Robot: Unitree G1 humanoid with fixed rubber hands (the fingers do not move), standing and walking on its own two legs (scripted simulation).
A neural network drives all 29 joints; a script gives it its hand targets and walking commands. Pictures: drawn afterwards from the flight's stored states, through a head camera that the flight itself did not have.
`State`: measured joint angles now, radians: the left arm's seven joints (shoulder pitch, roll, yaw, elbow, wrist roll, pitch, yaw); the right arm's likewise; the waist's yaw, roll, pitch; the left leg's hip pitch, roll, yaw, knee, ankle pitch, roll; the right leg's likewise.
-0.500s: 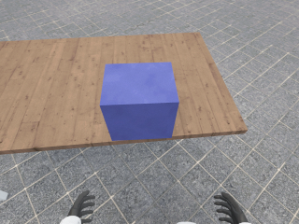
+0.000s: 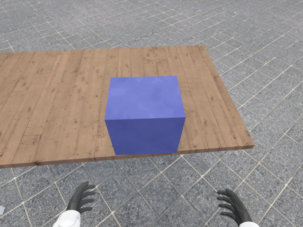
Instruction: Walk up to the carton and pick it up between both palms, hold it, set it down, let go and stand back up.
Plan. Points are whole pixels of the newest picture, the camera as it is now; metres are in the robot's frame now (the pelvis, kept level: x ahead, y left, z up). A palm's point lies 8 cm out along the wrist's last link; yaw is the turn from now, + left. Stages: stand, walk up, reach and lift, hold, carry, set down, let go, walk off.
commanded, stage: let go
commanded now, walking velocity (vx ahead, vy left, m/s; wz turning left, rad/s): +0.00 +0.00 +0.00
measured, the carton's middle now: (145, 116) +0.42 +0.04 +0.02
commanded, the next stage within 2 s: stand in 0.18 s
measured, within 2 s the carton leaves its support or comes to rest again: neither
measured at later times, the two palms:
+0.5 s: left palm out of the picture +0.02 +0.24 -0.13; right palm out of the picture +0.03 -0.22 -0.14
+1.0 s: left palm out of the picture -0.08 +0.21 -0.15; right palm out of the picture -0.04 -0.18 -0.15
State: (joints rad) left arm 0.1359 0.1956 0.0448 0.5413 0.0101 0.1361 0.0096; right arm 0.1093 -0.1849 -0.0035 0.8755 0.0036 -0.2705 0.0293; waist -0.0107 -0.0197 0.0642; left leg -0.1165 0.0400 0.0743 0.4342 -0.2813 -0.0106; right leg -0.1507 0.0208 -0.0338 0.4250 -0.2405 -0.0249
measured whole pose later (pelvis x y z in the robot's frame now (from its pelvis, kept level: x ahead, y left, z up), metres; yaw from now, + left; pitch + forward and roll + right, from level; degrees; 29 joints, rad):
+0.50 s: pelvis -0.01 +0.01 +0.00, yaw +4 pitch -1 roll -1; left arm 0.32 0.17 0.05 0.87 0.03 -0.01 0.02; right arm 0.33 -0.18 -0.01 0.94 -0.02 0.00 0.01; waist 0.01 0.01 -0.01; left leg -0.21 0.02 0.02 0.52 -0.30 0.01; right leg -0.19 0.00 -0.09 0.46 -0.25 -0.01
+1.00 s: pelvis -0.02 +0.02 +0.00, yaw +4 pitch -1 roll -1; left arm 0.38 0.08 0.01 1.14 0.02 -0.01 0.03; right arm 0.39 -0.10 0.01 1.10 -0.02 -0.01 -0.02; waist 0.00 0.01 -0.04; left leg -0.20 -0.01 0.02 0.47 -0.25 0.03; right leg -0.20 -0.04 -0.09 0.44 -0.22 0.01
